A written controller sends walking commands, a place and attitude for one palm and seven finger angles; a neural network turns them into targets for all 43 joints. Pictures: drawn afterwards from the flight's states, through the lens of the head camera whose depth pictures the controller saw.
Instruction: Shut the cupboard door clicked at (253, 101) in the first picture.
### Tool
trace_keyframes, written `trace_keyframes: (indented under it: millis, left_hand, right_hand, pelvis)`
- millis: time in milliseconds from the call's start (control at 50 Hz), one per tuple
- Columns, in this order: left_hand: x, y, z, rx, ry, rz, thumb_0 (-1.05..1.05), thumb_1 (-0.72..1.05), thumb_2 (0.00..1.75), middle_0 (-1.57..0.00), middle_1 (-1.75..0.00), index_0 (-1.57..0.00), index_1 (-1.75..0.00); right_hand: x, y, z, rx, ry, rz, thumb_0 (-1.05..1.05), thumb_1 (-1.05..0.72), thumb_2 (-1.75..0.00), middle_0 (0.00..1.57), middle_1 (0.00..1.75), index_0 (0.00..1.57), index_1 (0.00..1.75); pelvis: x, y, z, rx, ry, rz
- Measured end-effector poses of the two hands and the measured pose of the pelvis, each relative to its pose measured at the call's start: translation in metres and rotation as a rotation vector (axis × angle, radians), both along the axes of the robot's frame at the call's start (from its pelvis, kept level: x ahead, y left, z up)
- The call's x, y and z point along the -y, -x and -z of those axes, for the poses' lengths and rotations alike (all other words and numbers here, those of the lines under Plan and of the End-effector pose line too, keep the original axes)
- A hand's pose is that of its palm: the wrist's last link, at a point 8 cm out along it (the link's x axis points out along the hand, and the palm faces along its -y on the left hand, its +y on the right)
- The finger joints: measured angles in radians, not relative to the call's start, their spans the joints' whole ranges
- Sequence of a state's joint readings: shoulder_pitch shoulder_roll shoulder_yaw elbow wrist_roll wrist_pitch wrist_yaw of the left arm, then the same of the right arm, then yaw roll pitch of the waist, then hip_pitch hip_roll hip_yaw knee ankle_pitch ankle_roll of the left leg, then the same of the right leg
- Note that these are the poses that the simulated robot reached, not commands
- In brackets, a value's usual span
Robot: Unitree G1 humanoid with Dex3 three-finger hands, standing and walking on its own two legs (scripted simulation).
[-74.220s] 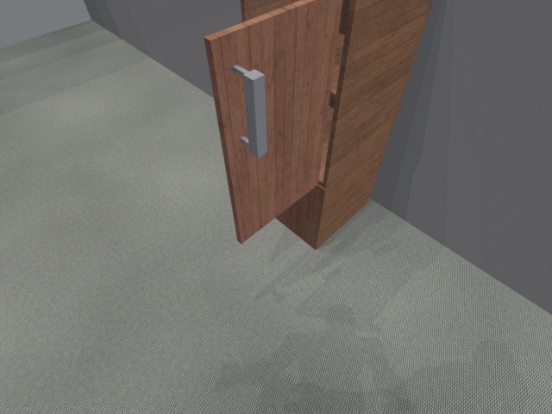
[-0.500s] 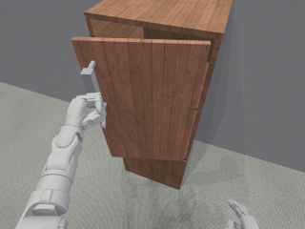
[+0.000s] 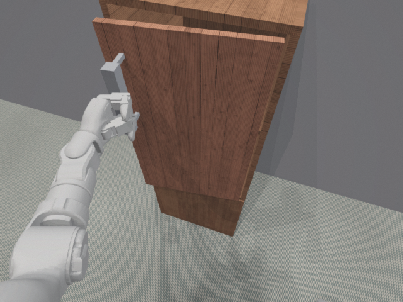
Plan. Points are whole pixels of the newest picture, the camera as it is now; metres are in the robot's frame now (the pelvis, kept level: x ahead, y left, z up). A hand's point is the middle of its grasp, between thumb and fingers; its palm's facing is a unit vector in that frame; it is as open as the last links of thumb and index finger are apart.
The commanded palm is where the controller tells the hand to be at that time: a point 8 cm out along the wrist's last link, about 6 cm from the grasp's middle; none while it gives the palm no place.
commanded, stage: push the door shut along its arc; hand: left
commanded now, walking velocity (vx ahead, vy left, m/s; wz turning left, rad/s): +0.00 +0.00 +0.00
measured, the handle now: (125, 96) +0.52 +0.16 +0.12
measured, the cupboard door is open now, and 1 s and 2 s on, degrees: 8 0 0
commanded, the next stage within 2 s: pull the fist back off the door in 0.60 s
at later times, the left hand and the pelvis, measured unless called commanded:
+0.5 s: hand (139, 109) +0.47 +0.13 +0.12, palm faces -0.32 -0.95 -0.02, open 3.2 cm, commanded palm +0.50 +0.15 +0.12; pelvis +0.00 +0.01 -0.01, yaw +1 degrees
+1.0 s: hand (158, 105) +0.49 +0.09 +0.12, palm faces -0.04 -1.00 -0.08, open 3.2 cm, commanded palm +0.47 +0.13 +0.12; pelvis -0.02 +0.01 -0.02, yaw +1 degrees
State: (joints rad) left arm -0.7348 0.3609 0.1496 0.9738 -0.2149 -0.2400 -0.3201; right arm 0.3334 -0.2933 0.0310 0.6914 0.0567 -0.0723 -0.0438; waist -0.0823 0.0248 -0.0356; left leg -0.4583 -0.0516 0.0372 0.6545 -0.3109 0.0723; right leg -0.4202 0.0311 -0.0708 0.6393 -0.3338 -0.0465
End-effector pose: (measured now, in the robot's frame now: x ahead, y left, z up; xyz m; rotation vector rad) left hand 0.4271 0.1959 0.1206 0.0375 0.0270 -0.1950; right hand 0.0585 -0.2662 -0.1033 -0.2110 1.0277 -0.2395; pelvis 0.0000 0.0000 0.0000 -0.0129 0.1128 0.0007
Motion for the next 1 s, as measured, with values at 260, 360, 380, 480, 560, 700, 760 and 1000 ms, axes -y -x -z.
trace_keyframes:
  millis: [260, 360, 380, 480, 560, 700, 760, 1000]
  left_hand:
    - [0.006, -0.027, 0.000, -0.008, 0.000, 0.066, 0.02, 0.90, 0.90, -1.31, -1.50, -1.35, -1.50]
    - [0.013, -0.041, -0.001, -0.017, 0.010, 0.092, 0.02, 0.90, 0.90, -1.30, -1.50, -1.34, -1.50]
    - [0.014, -0.043, -0.001, -0.017, 0.011, 0.097, 0.02, 0.90, 0.90, -1.30, -1.50, -1.34, -1.50]
    - [0.012, -0.045, 0.000, -0.006, 0.010, 0.124, 0.02, 0.90, 0.90, -1.31, -1.50, -1.37, -1.50]
    - [0.012, -0.045, -0.001, -0.009, 0.007, 0.128, 0.02, 0.90, 0.90, -1.32, -1.50, -1.38, -1.50]
    - [0.012, -0.045, -0.001, -0.013, 0.001, 0.126, 0.02, 0.90, 0.90, -1.31, -1.50, -1.39, -1.50]
    - [0.015, -0.043, 0.000, -0.009, 0.017, 0.069, 0.02, 0.90, 0.90, -1.32, -1.50, -1.41, -1.50]
    - [0.055, -0.041, -0.002, 0.050, -0.039, -0.151, 0.02, 0.90, 0.90, -1.32, -1.50, -1.36, -1.50]
  right_hand:
    - [-0.004, 0.023, 0.006, -0.074, 0.023, -0.004, 0.01, -0.90, -0.90, 0.20, 0.30, 0.21, 0.30]
    - [-0.005, 0.033, 0.008, -0.098, 0.031, 0.006, 0.01, -0.90, -0.90, 0.20, 0.30, 0.21, 0.30]
    - [-0.006, 0.035, 0.008, -0.103, 0.033, 0.009, 0.01, -0.90, -0.90, 0.20, 0.30, 0.21, 0.30]
    - [-0.008, 0.045, 0.010, -0.142, 0.037, 0.000, 0.01, -0.90, -0.90, 0.20, 0.30, 0.21, 0.30]
    - [-0.008, 0.050, 0.011, -0.159, 0.042, -0.006, 0.01, -0.90, -0.90, 0.20, 0.30, 0.21, 0.30]
    - [-0.009, 0.052, 0.013, -0.166, 0.059, -0.031, 0.01, -0.90, -0.90, 0.20, 0.30, 0.21, 0.30]
    - [-0.010, 0.052, 0.015, -0.161, 0.062, -0.040, 0.01, -0.90, -0.90, 0.20, 0.30, 0.21, 0.30]
    - [-0.022, 0.051, 0.018, -0.059, -0.034, -0.038, 0.01, -0.90, -0.90, 0.20, 0.30, 0.21, 0.30]
  pelvis:
    - [-0.008, 0.005, 0.007, -0.056, 0.010, -0.017]
    - [-0.010, 0.005, 0.009, -0.081, 0.012, -0.014]
    - [-0.011, 0.004, 0.010, -0.086, 0.012, -0.014]
    - [-0.013, 0.005, 0.012, -0.101, 0.017, -0.020]
    - [-0.014, 0.006, 0.014, -0.109, 0.021, -0.028]
    - [-0.016, 0.013, 0.018, -0.122, 0.024, -0.041]
    - [-0.017, 0.016, 0.019, -0.128, 0.027, -0.042]
    - [-0.011, 0.023, 0.021, -0.122, 0.019, -0.014]
